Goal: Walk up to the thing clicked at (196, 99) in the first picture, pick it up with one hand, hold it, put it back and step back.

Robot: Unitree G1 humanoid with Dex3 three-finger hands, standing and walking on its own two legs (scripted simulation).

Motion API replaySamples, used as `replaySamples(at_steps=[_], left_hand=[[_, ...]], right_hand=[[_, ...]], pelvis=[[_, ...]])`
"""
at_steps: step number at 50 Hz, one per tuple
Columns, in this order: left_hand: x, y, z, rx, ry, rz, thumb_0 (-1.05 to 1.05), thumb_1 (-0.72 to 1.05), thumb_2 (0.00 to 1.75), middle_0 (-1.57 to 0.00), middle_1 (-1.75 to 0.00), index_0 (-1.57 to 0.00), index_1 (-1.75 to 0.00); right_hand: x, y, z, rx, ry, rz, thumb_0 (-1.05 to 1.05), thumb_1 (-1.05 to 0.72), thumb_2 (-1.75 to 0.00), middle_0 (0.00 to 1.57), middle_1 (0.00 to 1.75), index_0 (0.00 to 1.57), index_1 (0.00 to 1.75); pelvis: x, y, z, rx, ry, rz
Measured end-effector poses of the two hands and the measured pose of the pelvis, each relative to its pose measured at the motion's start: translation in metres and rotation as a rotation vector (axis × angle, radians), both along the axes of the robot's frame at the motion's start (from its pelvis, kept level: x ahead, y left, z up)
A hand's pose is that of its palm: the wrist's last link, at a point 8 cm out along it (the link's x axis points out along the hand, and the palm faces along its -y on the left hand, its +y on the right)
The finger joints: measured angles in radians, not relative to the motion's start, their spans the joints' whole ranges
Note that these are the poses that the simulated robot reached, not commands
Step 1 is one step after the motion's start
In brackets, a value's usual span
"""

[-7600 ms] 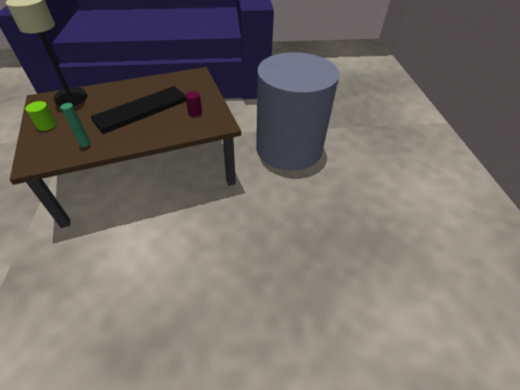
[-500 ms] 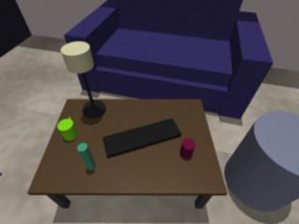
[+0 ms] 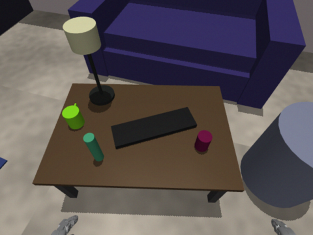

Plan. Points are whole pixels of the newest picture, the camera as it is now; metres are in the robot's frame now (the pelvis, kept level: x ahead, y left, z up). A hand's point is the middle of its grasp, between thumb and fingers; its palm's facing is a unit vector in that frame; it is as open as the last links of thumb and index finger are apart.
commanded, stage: go down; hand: right
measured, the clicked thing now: (203, 141) +0.57 -0.19 -0.35
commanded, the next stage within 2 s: none
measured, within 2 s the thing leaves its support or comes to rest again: neither
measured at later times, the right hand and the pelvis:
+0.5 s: hand out of the picture +0.16 -0.27 -0.14, palm faces +0.05 +0.95 -0.32, open 17.4 cm; pelvis +0.02 +0.00 -0.03, yaw -1 degrees
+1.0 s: hand out of the picture +0.15 -0.27 -0.13, palm faces +0.07 +0.94 -0.32, open 17.3 cm; pelvis +0.01 +0.00 -0.04, yaw -2 degrees
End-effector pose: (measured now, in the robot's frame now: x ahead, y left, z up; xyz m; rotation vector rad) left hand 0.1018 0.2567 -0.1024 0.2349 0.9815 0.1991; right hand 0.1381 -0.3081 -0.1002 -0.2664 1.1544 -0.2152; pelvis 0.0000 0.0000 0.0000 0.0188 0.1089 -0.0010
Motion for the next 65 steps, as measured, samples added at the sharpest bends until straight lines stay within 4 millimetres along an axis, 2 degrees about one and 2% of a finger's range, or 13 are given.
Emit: replaySamples(at_steps=[5, 10, 18, 26, 41, 59, 65], left_hand=[[0.015, 0.003, -0.003, 0.030, -0.031, -0.026, 0.01, 0.90, 0.88, -0.20, -0.30, -0.20, -0.30], [0.029, 0.003, -0.004, 0.053, -0.068, -0.033, 0.01, 0.90, 0.89, -0.20, -0.30, -0.20, -0.30], [0.046, 0.000, -0.005, 0.064, -0.132, -0.026, 0.01, 0.89, 0.89, -0.19, -0.29, -0.19, -0.30], [0.055, -0.004, -0.007, 0.069, -0.172, -0.025, 0.01, 0.89, 0.89, -0.19, -0.29, -0.19, -0.30], [0.056, -0.011, -0.012, 0.082, -0.224, -0.026, 0.01, 0.89, 0.89, -0.19, -0.29, -0.19, -0.30], [0.045, -0.012, -0.010, 0.104, -0.274, -0.025, 0.01, 0.90, 0.88, -0.19, -0.29, -0.20, -0.30], [0.041, -0.012, -0.012, 0.116, -0.275, -0.037, 0.01, 0.90, 0.88, -0.20, -0.30, -0.20, -0.30]], right_hand=[[-0.002, -0.003, -0.005, -0.008, -0.018, -0.010, 0.00, 0.35, -0.05, 0.06, 0.04, 0.05, 0.05], [0.001, -0.005, -0.005, -0.011, -0.045, -0.014, -0.01, 0.44, -0.03, 0.06, 0.04, 0.05, 0.05], [0.008, -0.006, -0.002, -0.007, -0.055, -0.009, -0.01, 0.50, -0.01, 0.06, 0.04, 0.05, 0.05], [0.009, -0.005, -0.002, -0.003, -0.050, -0.011, -0.01, 0.52, -0.01, 0.06, 0.04, 0.05, 0.05], [0.002, -0.008, 0.002, -0.009, -0.072, -0.015, -0.01, 0.50, -0.01, 0.06, 0.04, 0.05, 0.05], [-0.013, -0.011, 0.006, -0.004, -0.099, -0.022, -0.01, 0.48, -0.02, 0.06, 0.05, 0.05, 0.05], [0.000, -0.020, 0.010, -0.017, -0.161, -0.037, -0.01, 0.48, -0.03, 0.06, 0.05, 0.05, 0.05]], pelvis=[[0.003, 0.000, -0.007, 0.002, 0.024, -0.008], [0.007, 0.001, -0.014, 0.007, 0.041, -0.014], [0.015, 0.001, -0.021, 0.015, 0.058, -0.021], [0.018, 0.000, -0.028, 0.022, 0.078, -0.025], [0.015, -0.001, -0.039, 0.034, 0.096, -0.034], [0.003, -0.002, -0.044, 0.042, 0.090, -0.038], [-0.002, -0.001, -0.046, 0.043, 0.085, -0.043]])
